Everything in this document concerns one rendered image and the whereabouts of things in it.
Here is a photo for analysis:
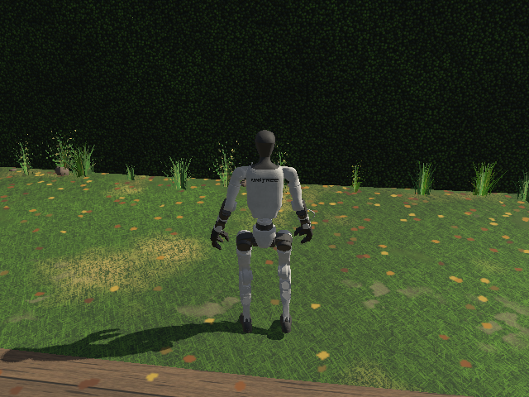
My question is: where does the left robot hand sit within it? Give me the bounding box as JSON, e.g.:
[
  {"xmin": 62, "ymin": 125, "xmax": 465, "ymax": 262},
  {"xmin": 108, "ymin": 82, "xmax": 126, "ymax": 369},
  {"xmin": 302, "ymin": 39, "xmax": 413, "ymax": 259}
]
[{"xmin": 210, "ymin": 228, "xmax": 229, "ymax": 250}]

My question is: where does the right robot upper arm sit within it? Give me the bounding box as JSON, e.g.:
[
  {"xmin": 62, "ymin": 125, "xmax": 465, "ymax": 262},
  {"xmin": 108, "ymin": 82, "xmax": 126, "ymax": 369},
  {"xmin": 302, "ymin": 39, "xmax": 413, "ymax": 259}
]
[{"xmin": 282, "ymin": 166, "xmax": 304, "ymax": 212}]

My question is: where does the right robot forearm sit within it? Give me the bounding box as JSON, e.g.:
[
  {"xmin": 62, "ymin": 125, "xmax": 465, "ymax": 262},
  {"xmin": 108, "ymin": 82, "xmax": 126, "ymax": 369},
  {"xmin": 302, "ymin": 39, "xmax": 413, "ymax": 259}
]
[{"xmin": 296, "ymin": 198, "xmax": 311, "ymax": 229}]

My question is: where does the left robot upper arm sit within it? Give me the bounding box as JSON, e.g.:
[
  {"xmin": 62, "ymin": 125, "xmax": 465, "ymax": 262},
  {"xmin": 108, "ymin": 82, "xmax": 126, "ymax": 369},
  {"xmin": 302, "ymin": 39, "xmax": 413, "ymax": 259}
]
[{"xmin": 224, "ymin": 166, "xmax": 248, "ymax": 212}]

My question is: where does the robot right thigh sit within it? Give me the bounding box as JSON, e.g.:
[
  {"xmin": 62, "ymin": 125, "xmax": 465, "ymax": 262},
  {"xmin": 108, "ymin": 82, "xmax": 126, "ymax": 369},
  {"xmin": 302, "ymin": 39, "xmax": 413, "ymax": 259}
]
[{"xmin": 275, "ymin": 230, "xmax": 293, "ymax": 280}]

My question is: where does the left robot forearm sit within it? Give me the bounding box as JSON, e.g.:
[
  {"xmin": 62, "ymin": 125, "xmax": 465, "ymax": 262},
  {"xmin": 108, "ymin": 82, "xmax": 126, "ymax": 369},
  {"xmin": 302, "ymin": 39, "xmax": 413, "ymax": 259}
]
[{"xmin": 213, "ymin": 198, "xmax": 231, "ymax": 232}]

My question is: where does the robot right shin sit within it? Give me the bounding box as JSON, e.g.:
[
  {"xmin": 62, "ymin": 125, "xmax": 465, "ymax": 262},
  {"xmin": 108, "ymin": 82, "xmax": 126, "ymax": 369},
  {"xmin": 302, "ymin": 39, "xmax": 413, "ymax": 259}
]
[{"xmin": 279, "ymin": 265, "xmax": 291, "ymax": 322}]

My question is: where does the right robot hand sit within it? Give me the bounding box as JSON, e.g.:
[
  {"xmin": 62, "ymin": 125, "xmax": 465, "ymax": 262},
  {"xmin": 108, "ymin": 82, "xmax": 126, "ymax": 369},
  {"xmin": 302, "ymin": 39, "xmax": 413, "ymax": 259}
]
[{"xmin": 294, "ymin": 226, "xmax": 313, "ymax": 244}]

